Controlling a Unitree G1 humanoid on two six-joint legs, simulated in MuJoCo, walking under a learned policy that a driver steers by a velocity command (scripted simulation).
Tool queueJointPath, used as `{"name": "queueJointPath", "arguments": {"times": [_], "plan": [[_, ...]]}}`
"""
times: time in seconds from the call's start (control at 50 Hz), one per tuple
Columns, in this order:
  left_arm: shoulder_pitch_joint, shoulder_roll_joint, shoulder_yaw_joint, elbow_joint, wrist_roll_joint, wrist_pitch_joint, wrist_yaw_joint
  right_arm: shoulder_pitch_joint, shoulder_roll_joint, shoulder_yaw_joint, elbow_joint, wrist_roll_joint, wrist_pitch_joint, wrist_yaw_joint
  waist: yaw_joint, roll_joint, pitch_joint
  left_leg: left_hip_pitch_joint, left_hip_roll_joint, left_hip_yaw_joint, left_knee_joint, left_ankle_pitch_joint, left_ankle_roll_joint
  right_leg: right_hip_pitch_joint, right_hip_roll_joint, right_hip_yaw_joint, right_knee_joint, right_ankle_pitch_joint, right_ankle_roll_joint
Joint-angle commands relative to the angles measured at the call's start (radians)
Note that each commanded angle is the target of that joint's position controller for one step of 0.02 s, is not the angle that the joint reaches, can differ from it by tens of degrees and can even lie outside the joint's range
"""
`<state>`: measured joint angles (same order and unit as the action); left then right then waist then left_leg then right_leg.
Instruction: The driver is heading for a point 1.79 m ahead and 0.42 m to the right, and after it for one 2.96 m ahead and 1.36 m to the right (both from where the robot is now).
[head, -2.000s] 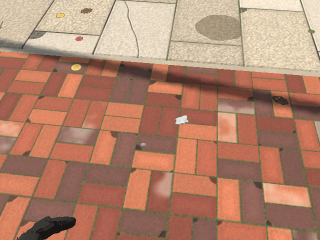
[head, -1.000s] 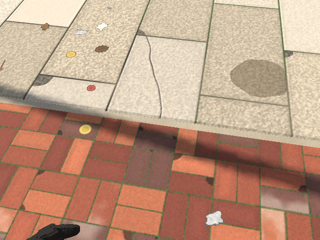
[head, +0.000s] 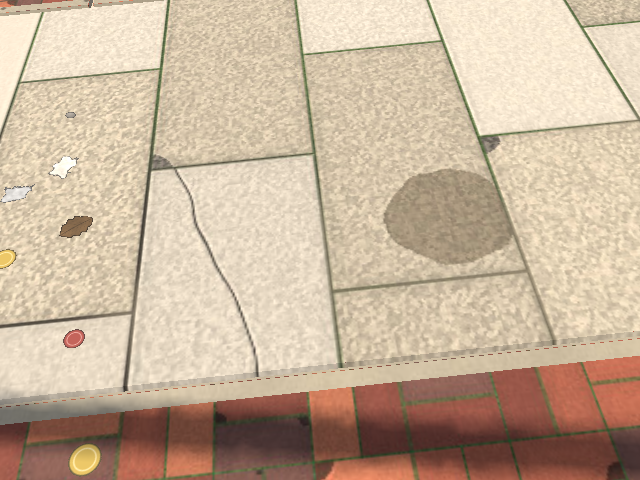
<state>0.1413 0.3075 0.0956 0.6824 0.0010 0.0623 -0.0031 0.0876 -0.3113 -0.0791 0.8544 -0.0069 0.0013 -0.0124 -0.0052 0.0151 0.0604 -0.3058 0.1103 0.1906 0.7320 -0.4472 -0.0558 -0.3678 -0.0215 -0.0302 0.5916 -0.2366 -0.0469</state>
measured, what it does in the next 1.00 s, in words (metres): steps on the spot, turning right: left foot, then right foot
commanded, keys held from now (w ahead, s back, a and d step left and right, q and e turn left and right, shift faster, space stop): e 0.50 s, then no key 0.50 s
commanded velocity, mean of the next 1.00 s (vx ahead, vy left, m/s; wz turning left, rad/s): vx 0.01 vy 0.00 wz -0.42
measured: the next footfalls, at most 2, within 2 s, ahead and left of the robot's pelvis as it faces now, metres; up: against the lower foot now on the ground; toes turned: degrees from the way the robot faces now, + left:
left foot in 0.42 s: +0.11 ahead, +0.11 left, +0.00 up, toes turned -22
right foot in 0.78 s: +0.00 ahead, -0.12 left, +0.00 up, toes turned -21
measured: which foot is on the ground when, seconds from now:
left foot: up 0.00-0.40, down 0.42-1.00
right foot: down 0.00-0.42, up 0.44-0.76, down 0.78-1.00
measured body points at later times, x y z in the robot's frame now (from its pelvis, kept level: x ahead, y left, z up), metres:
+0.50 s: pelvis +0.02 +0.03 +0.01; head +0.06 +0.04 +0.46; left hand +0.27 +0.26 -0.09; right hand +0.07 -0.29 -0.09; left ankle +0.06 +0.14 -0.73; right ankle +0.01 -0.09 -0.68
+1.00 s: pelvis +0.01 -0.01 +0.01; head +0.02 -0.02 +0.46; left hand +0.26 +0.15 -0.09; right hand +0.00 -0.31 -0.12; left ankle +0.07 +0.12 -0.73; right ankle -0.03 -0.11 -0.73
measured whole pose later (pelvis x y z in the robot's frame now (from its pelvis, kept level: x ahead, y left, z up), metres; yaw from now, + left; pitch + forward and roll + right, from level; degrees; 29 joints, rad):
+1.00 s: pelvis +0.01 -0.01 +0.01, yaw -23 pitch -1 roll -1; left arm 0.13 0.22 0.02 0.73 0.02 0.01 0.01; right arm 0.16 -0.31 -0.04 0.89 -0.01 0.01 -0.01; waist -0.03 0.04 0.04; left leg -0.22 0.07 -0.01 0.52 -0.24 -0.06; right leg -0.20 0.05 0.02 0.49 -0.27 -0.02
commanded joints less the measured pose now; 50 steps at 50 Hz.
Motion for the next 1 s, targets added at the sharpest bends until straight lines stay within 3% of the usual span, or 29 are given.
{"name": "queueJointPath", "arguments": {"times": [0.02,0.04,0.06,0.08,0.12,0.2,0.32,0.38,0.4,0.42,0.44,0.46,0.48,0.5,0.52,0.56,0.6,0.66,0.72,0.76,0.78,0.8,0.82,0.84,0.86,0.9,0.96,1.0], "plan": [[0.134,0.227,0.054,-0.050,0.020,-0.050,0.003,-0.061,-0.104,-0.021,-0.093,0.004,-0.008,-0.002,0.066,-0.175,-0.223,-0.365,-0.087,-0.209,0.485,-0.212,-0.018,0.387,-0.322,0.462,-0.221,0.669,-0.318],[0.088,0.206,0.051,-0.051,0.005,-0.064,0.007,-0.053,-0.098,-0.023,-0.087,0.015,-0.007,-0.009,0.038,-0.136,-0.197,-0.381,-0.069,-0.231,0.468,-0.123,-0.002,0.365,-0.270,0.393,-0.218,0.588,-0.260],[0.045,0.175,0.041,-0.059,-0.010,-0.066,0.013,-0.050,-0.106,-0.026,-0.075,0.007,-0.006,-0.018,0.023,-0.099,-0.185,-0.385,-0.055,-0.245,0.430,-0.060,0.002,0.343,-0.243,0.366,-0.220,0.524,-0.218],[0.009,0.159,0.033,-0.067,-0.016,-0.061,0.022,-0.049,-0.118,-0.032,-0.076,0.000,-0.004,-0.024,0.004,-0.106,-0.177,-0.348,-0.055,-0.252,0.402,-0.014,0.001,0.298,-0.225,0.346,-0.228,0.507,-0.201],[0.000,0.159,0.030,-0.078,-0.003,-0.055,0.032,-0.028,-0.104,-0.031,-0.071,0.003,-0.005,-0.024,-0.011,-0.122,-0.197,-0.287,-0.082,-0.248,0.359,0.043,-0.005,0.263,-0.201,0.332,-0.236,0.511,-0.200],[0.014,0.178,0.038,-0.080,-0.010,-0.048,0.042,-0.047,-0.072,-0.018,-0.075,0.008,-0.003,-0.021,0.007,-0.130,-0.191,-0.224,-0.108,-0.262,0.150,0.088,-0.024,0.245,-0.177,0.355,-0.238,0.387,-0.194],[-0.008,0.180,0.037,-0.086,-0.009,-0.033,0.033,-0.041,-0.090,-0.020,-0.080,0.016,-0.013,-0.003,0.021,-0.175,-0.158,-0.098,-0.141,-0.272,-0.045,0.087,-0.014,0.175,-0.149,0.464,-0.231,0.237,-0.179],[-0.042,0.172,0.031,-0.096,-0.020,-0.022,0.036,0.029,-0.094,-0.026,-0.066,0.016,-0.028,0.011,-0.021,-0.176,-0.162,0.025,-0.148,-0.256,-0.272,0.195,0.016,0.163,-0.109,0.498,-0.175,0.251,-0.135],[-0.038,0.158,0.026,-0.099,-0.024,-0.018,0.039,0.067,-0.114,-0.033,-0.055,0.011,-0.030,0.012,-0.034,-0.152,-0.167,0.118,-0.107,-0.268,-0.369,0.297,0.039,0.114,-0.072,0.476,-0.135,0.184,-0.094],[-0.002,0.109,0.013,-0.102,-0.017,-0.018,0.040,0.099,-0.184,-0.049,-0.055,-0.007,-0.026,0.007,-0.014,0.007,-0.189,0.239,0.085,-0.433,-0.415,0.354,0.108,-0.012,0.014,0.376,0.037,-0.044,-0.036],[0.016,0.102,0.015,-0.134,-0.026,-0.025,0.038,0.066,-0.250,-0.060,-0.054,-0.032,-0.017,0.003,0.030,0.288,-0.131,0.223,0.265,-0.678,-0.460,0.514,0.278,-0.214,0.173,0.180,0.223,-0.371,0.022],[0.036,0.194,0.040,-0.110,-0.008,-0.034,0.036,0.017,-0.186,-0.043,-0.091,-0.040,-0.022,-0.001,0.020,0.206,-0.124,0.172,0.318,-0.687,-0.460,0.540,0.349,-0.222,0.097,0.202,0.452,-0.386,0.060],[0.056,0.225,0.057,-0.085,-0.018,-0.031,0.031,-0.036,-0.134,-0.028,-0.110,-0.031,-0.022,-0.009,0.041,0.140,-0.111,0.145,0.258,-0.576,-0.442,0.526,0.311,-0.209,0.082,0.197,0.536,-0.317,0.072],[0.078,0.202,0.057,-0.061,-0.018,-0.021,0.033,-0.071,-0.114,-0.023,-0.117,-0.016,-0.019,-0.014,0.055,0.114,-0.091,0.142,0.188,-0.481,-0.429,0.479,0.262,-0.213,0.072,0.179,0.576,-0.261,0.090],[0.075,0.175,0.050,-0.057,-0.012,-0.013,0.035,-0.067,-0.100,-0.018,-0.116,0.000,-0.018,-0.018,0.037,0.117,-0.077,0.158,0.161,-0.441,-0.425,0.470,0.249,-0.239,0.070,0.177,0.609,-0.214,0.107],[0.048,0.120,0.031,-0.071,-0.018,-0.010,0.031,-0.024,-0.106,-0.013,-0.102,0.002,-0.009,-0.023,0.013,0.120,-0.064,0.164,0.125,-0.371,-0.430,0.516,0.260,-0.229,0.072,0.140,0.572,-0.182,0.127],[0.002,0.094,0.016,-0.092,-0.020,-0.016,0.031,0.024,-0.121,-0.017,-0.090,-0.002,-0.002,-0.025,-0.021,0.137,-0.084,0.240,0.132,-0.354,-0.419,0.556,0.277,-0.224,0.057,0.119,0.448,-0.180,0.137],[-0.022,0.064,-0.008,-0.105,-0.009,-0.021,0.025,0.022,-0.156,-0.025,-0.086,0.006,0.005,-0.016,-0.037,0.170,-0.115,0.234,0.141,-0.320,-0.401,0.598,0.277,-0.079,0.022,0.068,0.228,-0.204,0.133],[0.013,0.085,-0.005,-0.084,-0.013,-0.019,0.020,0.032,-0.173,-0.025,-0.071,0.020,0.009,-0.003,-0.029,0.177,-0.117,0.209,0.147,-0.321,-0.368,0.627,0.269,0.056,0.035,0.017,0.017,-0.121,0.113],[0.076,0.087,-0.002,-0.048,-0.008,-0.019,0.016,0.043,-0.146,-0.011,-0.052,0.035,0.006,0.001,0.010,0.143,-0.109,0.143,0.118,-0.296,-0.319,0.574,0.210,0.222,0.047,0.004,-0.254,0.093,0.064],[0.082,0.122,0.003,-0.052,-0.004,-0.017,0.022,0.087,-0.111,0.003,-0.037,0.021,-0.004,0.007,0.000,0.073,-0.138,0.064,0.085,-0.266,-0.275,0.465,0.135,0.354,-0.025,0.101,-0.272,0.244,0.033],[0.094,0.197,0.013,-0.066,0.007,-0.011,0.036,0.110,-0.043,0.028,-0.053,-0.030,-0.019,0.020,-0.039,-0.175,-0.203,-0.057,-0.003,-0.174,-0.109,0.148,0.045,0.473,-0.230,0.321,-0.214,0.595,-0.043],[0.046,0.140,-0.009,-0.063,0.029,-0.024,0.023,0.051,-0.048,0.027,-0.069,-0.013,-0.018,0.011,-0.016,-0.248,-0.184,-0.048,-0.044,-0.186,-0.107,-0.071,0.009,0.307,-0.299,0.373,-0.235,0.505,-0.182],[0.000,0.100,-0.019,-0.071,0.031,-0.041,0.012,0.025,-0.100,0.016,-0.065,-0.004,-0.011,0.003,-0.005,-0.186,-0.136,-0.033,-0.036,-0.197,-0.064,-0.063,-0.008,0.264,-0.252,0.346,-0.261,0.375,-0.191],[-0.014,0.082,-0.025,-0.053,0.032,-0.054,0.011,0.016,-0.096,0.015,-0.061,-0.001,-0.008,0.000,-0.010,-0.196,-0.122,-0.043,-0.040,-0.202,-0.071,-0.020,-0.009,0.259,-0.212,0.313,-0.267,0.303,-0.157],[-0.041,0.101,-0.022,-0.040,0.019,-0.069,0.014,0.036,-0.100,0.010,-0.039,-0.005,0.004,-0.009,-0.011,-0.202,-0.089,-0.032,-0.035,-0.218,-0.078,0.034,-0.022,0.235,-0.187,0.286,-0.261,0.314,-0.127],[-0.058,0.065,-0.037,-0.011,0.012,-0.070,0.016,0.090,-0.069,0.022,-0.008,-0.004,-0.001,0.001,-0.044,-0.149,-0.109,0.099,-0.040,-0.203,-0.223,0.226,-0.018,0.192,-0.144,0.222,-0.229,0.331,-0.093],[-0.016,0.059,-0.038,0.019,0.015,-0.068,0.012,0.076,-0.096,0.023,-0.007,-0.013,-0.003,0.004,-0.018,-0.094,-0.098,0.166,-0.017,-0.229,-0.319,0.441,0.000,0.173,-0.079,0.192,-0.220,0.114,-0.033]]}}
